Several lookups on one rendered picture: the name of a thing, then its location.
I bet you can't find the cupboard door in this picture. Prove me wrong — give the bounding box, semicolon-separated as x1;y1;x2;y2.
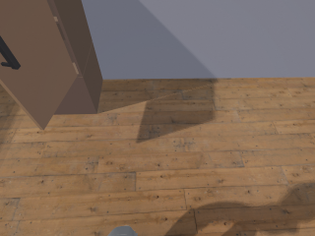
0;0;78;131

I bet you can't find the left robot thigh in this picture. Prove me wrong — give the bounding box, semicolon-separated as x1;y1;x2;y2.
107;226;138;236

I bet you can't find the handle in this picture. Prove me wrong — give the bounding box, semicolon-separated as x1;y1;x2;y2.
0;35;21;70

